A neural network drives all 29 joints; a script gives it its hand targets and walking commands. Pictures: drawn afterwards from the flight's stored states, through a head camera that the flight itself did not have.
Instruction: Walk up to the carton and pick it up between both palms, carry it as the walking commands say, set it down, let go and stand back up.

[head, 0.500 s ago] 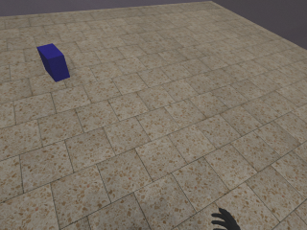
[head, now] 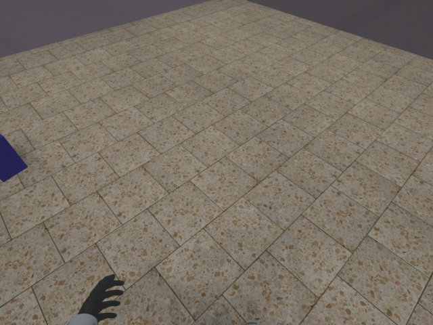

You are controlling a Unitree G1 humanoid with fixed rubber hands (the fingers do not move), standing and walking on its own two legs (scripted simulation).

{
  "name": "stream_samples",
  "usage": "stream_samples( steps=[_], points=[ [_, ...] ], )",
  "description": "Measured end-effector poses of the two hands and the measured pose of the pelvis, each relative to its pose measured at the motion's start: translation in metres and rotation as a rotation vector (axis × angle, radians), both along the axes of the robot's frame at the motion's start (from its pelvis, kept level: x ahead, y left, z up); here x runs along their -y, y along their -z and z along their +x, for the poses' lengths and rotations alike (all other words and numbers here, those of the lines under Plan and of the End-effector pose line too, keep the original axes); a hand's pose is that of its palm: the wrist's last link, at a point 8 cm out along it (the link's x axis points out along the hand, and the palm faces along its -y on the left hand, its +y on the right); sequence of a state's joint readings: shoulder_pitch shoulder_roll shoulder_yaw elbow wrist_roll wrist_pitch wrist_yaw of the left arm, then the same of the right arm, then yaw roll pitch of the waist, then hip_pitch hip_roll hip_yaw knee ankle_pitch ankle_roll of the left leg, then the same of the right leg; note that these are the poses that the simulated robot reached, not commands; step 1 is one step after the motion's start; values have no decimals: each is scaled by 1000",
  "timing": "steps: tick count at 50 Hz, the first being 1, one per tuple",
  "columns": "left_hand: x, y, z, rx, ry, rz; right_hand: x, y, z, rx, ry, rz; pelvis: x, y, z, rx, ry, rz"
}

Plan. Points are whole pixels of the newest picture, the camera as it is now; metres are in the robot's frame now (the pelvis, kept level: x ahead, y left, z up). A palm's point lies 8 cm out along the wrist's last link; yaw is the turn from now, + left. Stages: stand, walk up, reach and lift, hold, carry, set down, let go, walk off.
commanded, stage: walk up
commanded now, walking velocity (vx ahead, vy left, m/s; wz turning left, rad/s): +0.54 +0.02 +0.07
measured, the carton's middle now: out of the picture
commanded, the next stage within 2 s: none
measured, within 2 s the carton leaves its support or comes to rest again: neither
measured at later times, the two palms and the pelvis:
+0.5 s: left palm out of the picture +0.13 +0.23 -0.14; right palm (278, 204) +0.42 -0.21 -0.10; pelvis +0.23 +0.00 +0.00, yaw +7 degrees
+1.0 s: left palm (81, 271) +0.30 +0.26 -0.10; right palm (301, 231) +0.36 -0.26 -0.13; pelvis +0.27 -0.02 +0.01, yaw +19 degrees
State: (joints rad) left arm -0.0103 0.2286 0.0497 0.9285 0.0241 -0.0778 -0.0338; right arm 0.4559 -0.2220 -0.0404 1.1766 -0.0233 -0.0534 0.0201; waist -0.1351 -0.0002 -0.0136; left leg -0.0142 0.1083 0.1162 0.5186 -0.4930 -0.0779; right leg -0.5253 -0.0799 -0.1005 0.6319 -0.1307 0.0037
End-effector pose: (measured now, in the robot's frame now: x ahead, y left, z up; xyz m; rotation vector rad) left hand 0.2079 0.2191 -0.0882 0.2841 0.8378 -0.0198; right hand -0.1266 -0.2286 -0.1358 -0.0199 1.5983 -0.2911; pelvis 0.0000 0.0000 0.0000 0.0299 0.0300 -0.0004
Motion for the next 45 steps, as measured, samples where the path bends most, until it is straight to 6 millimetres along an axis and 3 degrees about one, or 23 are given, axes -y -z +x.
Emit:
stream_samples(
  steps=[3, 8, 15, 18, 22, 25, 29, 36, 40, 45],
  points=[
    [18, 10, 10, -40, 9, 16, 8, 10, 50, 29, -42, 38, 14, 3, 21, 12, -27, -3],
    [28, 23, -32, -224, -102, -9, 19, 6, 176, 211, -158, 57, 26, -10, 59, 38, -40, -21],
    [1, 19, -89, -408, -324, 16, 24, -22, 357, 415, -340, 34, 29, -23, 126, 42, -56, -32],
    [-4, 20, -104, -492, -392, 9, 17, -36, 430, 493, -401, 5, 24, -24, 157, 40, -61, -36],
    [-5, 32, -100, -581, -461, -25, -2, -44, 509, 559, -450, -28, 11, -17, 197, 42, -89, -45],
    [-11, 51, -79, -616, -498, -62, -18, -40, 548, 592, -467, -53, -4, -4, 226, 51, -115, -49],
    [-27, 62, -21, -571, -485, -72, -26, -31, 556, 543, -480, -73, -13, -2, 236, 62, -159, -49],
    [-58, 51, 81, -397, -413, -34, -23, -16, 512, 333, -469, -57, -17, -12, 242, 31, -229, -68],
    [-70, 43, 115, -334, -405, 5, -13, -13, 483, 241, -462, -43, -9, -14, 245, 15, -261, -70],
    [-65, 32, 134, -275, -411, 32, 12, -11, 461, 156, -470, -32, 9, -12, 251, -1, -296, -48]
  ],
)
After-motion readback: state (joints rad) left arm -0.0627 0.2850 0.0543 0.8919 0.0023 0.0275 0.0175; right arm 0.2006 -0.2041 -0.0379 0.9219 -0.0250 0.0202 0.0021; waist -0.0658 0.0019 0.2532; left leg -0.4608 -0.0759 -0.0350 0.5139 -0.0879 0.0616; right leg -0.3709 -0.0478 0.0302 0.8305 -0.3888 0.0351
